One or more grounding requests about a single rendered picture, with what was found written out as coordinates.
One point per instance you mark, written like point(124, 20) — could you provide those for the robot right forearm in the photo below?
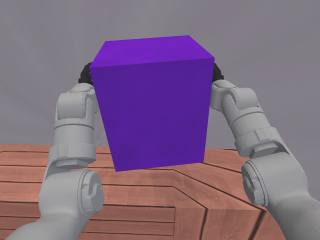
point(254, 136)

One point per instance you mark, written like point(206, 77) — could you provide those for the left robot upper arm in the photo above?
point(67, 202)

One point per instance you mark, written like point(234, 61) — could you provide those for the carton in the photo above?
point(154, 99)

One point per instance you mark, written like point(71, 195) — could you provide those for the robot left forearm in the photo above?
point(73, 145)

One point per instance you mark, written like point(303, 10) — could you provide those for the pedestal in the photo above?
point(197, 201)

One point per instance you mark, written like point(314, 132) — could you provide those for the left robot hand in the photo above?
point(85, 76)

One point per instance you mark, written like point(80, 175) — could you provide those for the right robot upper arm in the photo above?
point(277, 183)

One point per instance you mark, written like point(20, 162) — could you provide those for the right robot hand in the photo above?
point(217, 74)

